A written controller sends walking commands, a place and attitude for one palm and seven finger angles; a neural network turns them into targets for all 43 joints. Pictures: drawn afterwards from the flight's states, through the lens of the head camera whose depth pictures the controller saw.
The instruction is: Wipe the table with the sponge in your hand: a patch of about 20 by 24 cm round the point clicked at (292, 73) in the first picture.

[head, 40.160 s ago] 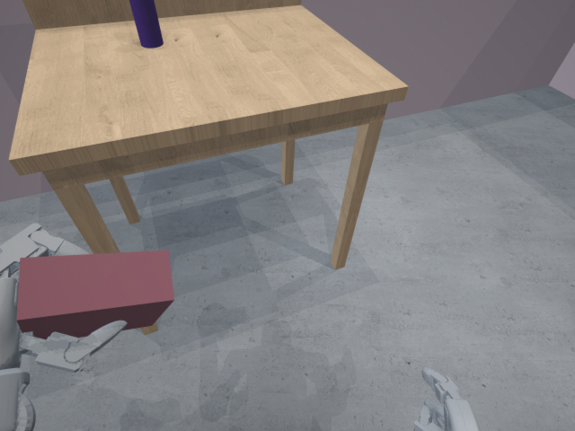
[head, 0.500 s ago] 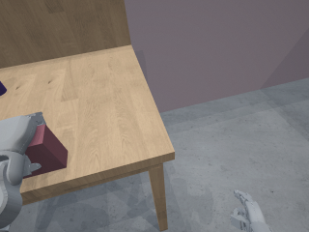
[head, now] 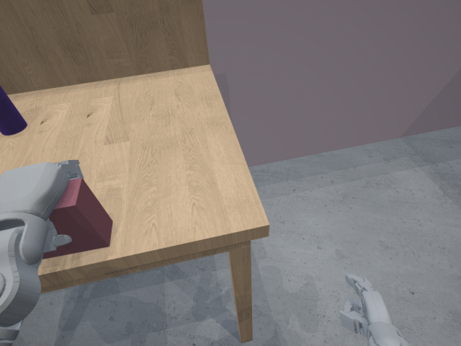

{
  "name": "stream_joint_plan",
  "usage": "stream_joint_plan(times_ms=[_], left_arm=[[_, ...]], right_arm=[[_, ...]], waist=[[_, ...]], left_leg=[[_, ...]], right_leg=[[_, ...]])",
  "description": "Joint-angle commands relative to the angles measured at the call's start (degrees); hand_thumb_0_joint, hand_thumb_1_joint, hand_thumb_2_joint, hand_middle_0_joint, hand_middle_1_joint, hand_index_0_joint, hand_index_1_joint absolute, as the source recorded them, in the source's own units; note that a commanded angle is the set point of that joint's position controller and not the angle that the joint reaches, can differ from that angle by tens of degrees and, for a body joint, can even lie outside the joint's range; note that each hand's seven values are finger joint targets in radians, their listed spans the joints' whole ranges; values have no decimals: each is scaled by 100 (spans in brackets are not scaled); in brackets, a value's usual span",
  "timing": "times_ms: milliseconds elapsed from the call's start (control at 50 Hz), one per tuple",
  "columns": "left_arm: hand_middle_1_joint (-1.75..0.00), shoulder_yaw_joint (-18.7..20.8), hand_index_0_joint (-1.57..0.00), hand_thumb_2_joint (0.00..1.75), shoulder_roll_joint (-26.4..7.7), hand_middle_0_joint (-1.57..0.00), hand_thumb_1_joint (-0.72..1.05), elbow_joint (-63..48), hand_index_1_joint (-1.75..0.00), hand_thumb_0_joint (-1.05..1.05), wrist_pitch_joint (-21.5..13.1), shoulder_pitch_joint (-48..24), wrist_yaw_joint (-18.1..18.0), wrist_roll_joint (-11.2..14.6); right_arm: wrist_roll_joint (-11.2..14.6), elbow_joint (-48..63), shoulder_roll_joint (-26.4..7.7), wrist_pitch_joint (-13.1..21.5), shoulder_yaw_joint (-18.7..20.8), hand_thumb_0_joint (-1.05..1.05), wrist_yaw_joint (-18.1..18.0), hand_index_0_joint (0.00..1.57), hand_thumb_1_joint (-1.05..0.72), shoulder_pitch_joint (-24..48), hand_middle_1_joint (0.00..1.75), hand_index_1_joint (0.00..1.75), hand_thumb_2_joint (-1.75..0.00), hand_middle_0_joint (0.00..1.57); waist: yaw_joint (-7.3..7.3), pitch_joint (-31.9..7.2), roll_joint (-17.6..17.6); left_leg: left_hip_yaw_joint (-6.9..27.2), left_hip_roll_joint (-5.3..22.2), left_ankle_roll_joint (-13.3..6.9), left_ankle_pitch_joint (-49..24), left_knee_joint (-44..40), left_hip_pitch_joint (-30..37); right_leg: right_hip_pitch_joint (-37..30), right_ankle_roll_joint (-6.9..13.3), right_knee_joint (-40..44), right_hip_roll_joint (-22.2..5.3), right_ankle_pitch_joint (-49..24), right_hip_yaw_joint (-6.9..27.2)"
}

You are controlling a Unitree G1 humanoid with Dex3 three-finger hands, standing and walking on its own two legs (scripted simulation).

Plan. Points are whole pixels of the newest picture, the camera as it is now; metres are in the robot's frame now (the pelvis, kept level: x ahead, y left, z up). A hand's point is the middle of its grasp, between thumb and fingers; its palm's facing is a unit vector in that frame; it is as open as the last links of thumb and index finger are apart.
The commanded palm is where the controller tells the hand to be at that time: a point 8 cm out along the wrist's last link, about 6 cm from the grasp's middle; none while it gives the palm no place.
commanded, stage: lift the sponge slowly off the table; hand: left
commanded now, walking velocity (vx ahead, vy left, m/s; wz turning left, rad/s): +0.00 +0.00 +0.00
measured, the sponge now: (66, 228) +0.23 +0.33 +0.10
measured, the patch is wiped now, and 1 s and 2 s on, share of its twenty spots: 1.00 1.00 1.00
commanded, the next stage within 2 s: bring the sponge back beside the body in 1.36 s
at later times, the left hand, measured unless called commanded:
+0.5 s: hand (46, 190) +0.25 +0.33 +0.18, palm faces +0.10 +0.00 -1.00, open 9.7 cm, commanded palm +0.20 +0.33 +0.25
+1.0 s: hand (41, 175) +0.24 +0.32 +0.22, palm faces +0.13 +0.03 -0.99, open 9.7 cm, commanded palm +0.20 +0.32 +0.28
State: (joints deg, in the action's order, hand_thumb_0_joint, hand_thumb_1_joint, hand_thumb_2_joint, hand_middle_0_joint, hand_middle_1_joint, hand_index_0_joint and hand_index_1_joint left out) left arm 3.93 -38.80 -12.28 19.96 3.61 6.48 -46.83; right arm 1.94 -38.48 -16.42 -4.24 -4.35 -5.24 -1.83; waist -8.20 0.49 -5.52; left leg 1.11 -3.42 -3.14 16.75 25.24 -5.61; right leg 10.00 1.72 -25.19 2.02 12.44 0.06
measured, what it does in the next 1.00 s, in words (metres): stands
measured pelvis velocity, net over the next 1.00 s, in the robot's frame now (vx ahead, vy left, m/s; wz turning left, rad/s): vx -0.02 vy -0.01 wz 0.00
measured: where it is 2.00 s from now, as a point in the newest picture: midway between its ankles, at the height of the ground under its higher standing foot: outside the picture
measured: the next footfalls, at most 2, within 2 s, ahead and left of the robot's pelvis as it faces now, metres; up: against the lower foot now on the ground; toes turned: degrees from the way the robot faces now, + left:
none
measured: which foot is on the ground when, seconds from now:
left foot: down 0.00-1.00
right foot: down 0.00-1.00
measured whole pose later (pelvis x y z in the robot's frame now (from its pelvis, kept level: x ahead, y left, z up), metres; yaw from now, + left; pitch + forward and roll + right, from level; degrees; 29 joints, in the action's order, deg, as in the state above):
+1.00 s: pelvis -0.02 -0.01 +0.00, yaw +0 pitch -3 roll +0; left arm 2.0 -43.2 -11.0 24.2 -9.4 14.0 -46.1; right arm 2.5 -37.7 -16.2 -5.7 -6.0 -5.1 0.3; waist -8.8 0.3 -6.2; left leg 1.4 -3.5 -2.6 14.5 23.9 -5.9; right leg 10.4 2.2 -24.4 1.9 10.5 -0.2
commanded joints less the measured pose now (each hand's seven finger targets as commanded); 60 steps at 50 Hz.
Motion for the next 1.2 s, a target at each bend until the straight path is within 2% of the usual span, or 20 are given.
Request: stream_joint_plan(times_ms=[0, 140, 300, 380, 440, 520, 540, 620, 640, 720, 800, 820, 840, 860, 920, 940, 1020, 1040, 1120, 1180], left_arm=[[-160, 951, -120, 130, -1673, -120, 10, -610, -160, 0, -1, -1856, -192, -211], [-160, 986, -120, 130, -1723, -120, 10, -921, -160, 0, -88, -2051, -56, -196], [-160, 1215, -120, 130, -1979, -120, 10, -736, -160, 0, -19, -2027, -32, -88], [-160, 1243, -120, 130, -2071, -120, 10, -792, -160, 0, 28, -2156, 9, -55], [-160, 1018, -120, 130, -1823, -120, 10, -978, -160, 0, 60, -2237, 82, -41], [-160, 1231, -120, 130, -2008, -120, 10, -1290, -160, 0, 89, -2063, 140, -19], [-160, 1113, -120, 130, -1894, -120, 10, -1304, -160, 0, 87, -2080, 147, -33], [-160, 1325, -120, 130, -2161, -120, 10, -1039, -160, 0, 217, -2176, 156, -18], [-160, 1110, -120, 130, -1978, -120, 10, -1048, -160, 0, 221, -2365, 156, -51], [-160, 1059, -120, 130, -2028, -120, 10, -1006, -160, 0, 344, -2664, 192, -18], [-160, 869, -120, 130, -2001, -120, 10, -879, -160, 0, 384, -2924, 312, -82], [-160, 950, -120, 130, -2074, -120, 10, -970, -160, 0, 437, -3016, 344, -111], [-160, 866, -120, 130, -2025, -120, 10, -968, -160, 0, 434, -3074, 380, -131], [-160, 938, -120, 130, -2141, -120, 10, -671, -160, 0, 454, -3021, 409, -118], [-160, 1102, -120, 130, -2346, -120, 10, -864, -160, 0, 437, -3195, 487, -154], [-160, 937, -120, 130, -2192, -120, 10, -880, -160, 0, 417, -3234, 519, -178], [-160, 1015, -120, 130, -2269, -120, 10, -737, -160, 0, 412, -3247, 571, -87], [-160, 916, -120, 130, -2182, -120, 10, -702, -160, 0, 394, -3322, 580, -95], [-160, 1120, -120, 130, -2433, -120, 10, -780, -160, 0, 406, -3458, 593, -46], [-160, 1238, -120, 130, -2573, -120, 10, -665, -160, 0, 380, -3306, 630, 14]], right_arm=[[-38, 882, -634, 293, 228, 0, -112, 20, -90, 1148, 30, 30, -90, 20], [-44, 986, -541, 318, 175, 0, -81, 20, -90, 1222, 30, 30, -90, 20], [-39, 957, -621, 238, 217, 0, -49, 20, -90, 1194, 30, 30, -90, 20], [-16, 965, -639, 204, 216, 0, -34, 20, -90, 1221, 30, 30, -90, 20], [4, 1058, -572, 276, 163, 0, -32, 20, -90, 1304, 30, 30, -90, 20], [16, 1111, -595, 274, 194, 0, -27, 20, -90, 1447, 30, 30, -90, 20], [-3, 1102, -537, 280, 159, 0, -15, 20, -90, 1309, 30, 30, -90, 20], [34, 1065, -611, 211, 168, 0, -18, 20, -90, 1465, 30, 30, -90, 20], [12, 1078, -568, 231, 127, 0, -9, 20, -90, 1367, 30, 30, -90, 20], [61, 1096, -589, 220, 128, 0, -19, 20, -90, 1554, 30, 30, -90, 20], [23, 1033, -604, 193, 132, 0, -35, 20, -90, 1450, 30, 30, -90, 20], [63, 1095, -590, 213, 108, 0, -41, 20, -90, 1596, 30, 30, -90, 20], [21, 1101, -550, 238, 81, 0, -43, 20, -90, 1468, 30, 30, -90, 20], [21, 996, -576, 196, 109, 0, -53, 20, -90, 1407, 30, 30, -90, 20], [49, 1091, -587, 190, 97, 0, -59, 20, -90, 1572, 30, 30, -90, 20], [15, 1119, -536, 211, 64, 0, -55, 20, -90, 1470, 30, 30, -90, 20], [64, 1115, -570, 171, 80, 0, -57, 20, -90, 1552, 30, 30, -90, 20], [32, 1121, -540, 204, 54, 0, -57, 20, -90, 1426, 30, 30, -90, 20], [53, 1151, -598, 187, 103, 0, -62, 20, -90, 1547, 30, 30, -90, 20], [20, 1080, -622, 155, 126, 0, -49, 20, -90, 1374, 30, 30, -90, 20]], waist=[[58, -982, 127], [10, -1448, -80], [-9, -1140, -54], [-27, -1262, -54], [-10, -1407, -63], [-105, -1511, -319], [-70, -1538, -68], [-93, -1161, -40], [-64, -1272, 66], [-74, -1171, -197], [-39, -1269, -40], [-57, -1367, -181], [-57, -1513, 20], [-7, -1304, -21], [-78, -1436, -138], [-73, -1568, 60], [-71, -1236, -213], [-55, -1375, 59], [-99, -1405, -202], [-104, -1417, -24]], left_leg=[[145, 108, 209, -1669, -463, -496], [128, 84, 201, -2121, -364, -332], [164, 112, 233, -2030, -456, -427], [170, 106, 230, -2046, -465, -413], [156, 102, 211, -2155, -407, -341], [245, 95, 210, -2351, -371, -306], [180, 106, 219, -2385, -359, -308], [233, 121, 216, -1994, -427, -472], [160, 115, 228, -2042, -426, -467], [231, 119, 223, -1817, -489, -459], [218, 121, 220, -1737, -563, -444], [241, 129, 203, -1725, -518, -431], [160, 101, 186, -1798, -464, -428], [173, 123, 191, -1653, -529, -470], [239, 120, 172, -1598, -489, -468], [152, 97, 174, -1699, -432, -472], [231, 124, 182, -1423, -499, -578], [153, 116, 183, -1484, -451, -571], [216, 106, 174, -1457, -428, -579], [185, 93, 180, -1490, -417, -623]], right_leg=[[-931, 244, 277, -29, -888, 197], [-1221, 263, 166, -55, -1312, 197], [-1114, 256, 266, -38, -1254, 210], [-1202, 261, 241, -45, -1278, 233], [-1225, 253, 173, -76, -1322, 178], [-1232, 301, 162, -12, -1498, 354], [-1295, 250, 91, -80, -1486, 179], [-1041, 285, 242, -5, -1183, 383], [-1147, 248, 157, -83, -1211, 225], [-973, 285, 274, -11, -988, 343], [-1047, 240, 264, -69, -963, 194], [-1020, 286, 261, -16, -919, 333], [-1154, 236, 174, -100, -999, 214], [-1044, 231, 255, -78, -872, 219], [-1019, 283, 269, -28, -822, 390], [-1151, 239, 162, -120, -926, 267], [-882, 269, 280, -44, -658, 373], [-1013, 229, 194, -130, -730, 257], [-952, 271, 227, -83, -757, 442], [-1062, 222, 169, -129, -857, 371]])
